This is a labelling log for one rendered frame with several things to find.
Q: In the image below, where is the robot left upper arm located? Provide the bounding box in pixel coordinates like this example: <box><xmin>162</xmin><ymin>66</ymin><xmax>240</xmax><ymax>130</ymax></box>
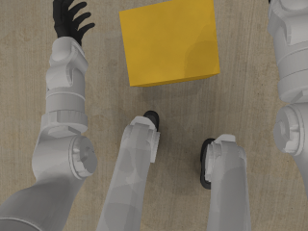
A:
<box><xmin>0</xmin><ymin>135</ymin><xmax>98</xmax><ymax>231</ymax></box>

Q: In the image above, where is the robot left foot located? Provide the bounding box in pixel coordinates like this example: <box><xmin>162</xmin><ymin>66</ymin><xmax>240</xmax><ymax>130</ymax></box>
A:
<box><xmin>143</xmin><ymin>111</ymin><xmax>160</xmax><ymax>132</ymax></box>

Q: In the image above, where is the carton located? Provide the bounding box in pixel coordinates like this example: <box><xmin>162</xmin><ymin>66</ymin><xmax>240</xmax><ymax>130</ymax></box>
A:
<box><xmin>118</xmin><ymin>0</ymin><xmax>220</xmax><ymax>88</ymax></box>

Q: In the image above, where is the robot left forearm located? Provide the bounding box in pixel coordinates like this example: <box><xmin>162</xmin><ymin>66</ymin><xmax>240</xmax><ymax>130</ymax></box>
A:
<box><xmin>32</xmin><ymin>37</ymin><xmax>89</xmax><ymax>175</ymax></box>

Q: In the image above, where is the robot right forearm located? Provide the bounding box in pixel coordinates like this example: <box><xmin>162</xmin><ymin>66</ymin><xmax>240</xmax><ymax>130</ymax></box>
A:
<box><xmin>267</xmin><ymin>0</ymin><xmax>308</xmax><ymax>103</ymax></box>

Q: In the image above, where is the robot right upper arm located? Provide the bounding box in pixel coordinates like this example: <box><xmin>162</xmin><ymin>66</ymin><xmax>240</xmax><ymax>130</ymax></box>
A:
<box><xmin>272</xmin><ymin>102</ymin><xmax>308</xmax><ymax>200</ymax></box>

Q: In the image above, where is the robot right thigh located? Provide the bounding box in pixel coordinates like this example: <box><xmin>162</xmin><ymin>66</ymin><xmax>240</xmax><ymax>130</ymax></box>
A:
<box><xmin>205</xmin><ymin>141</ymin><xmax>252</xmax><ymax>231</ymax></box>

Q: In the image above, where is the left robot hand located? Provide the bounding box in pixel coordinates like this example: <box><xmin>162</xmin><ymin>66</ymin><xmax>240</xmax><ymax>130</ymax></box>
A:
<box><xmin>53</xmin><ymin>0</ymin><xmax>95</xmax><ymax>46</ymax></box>

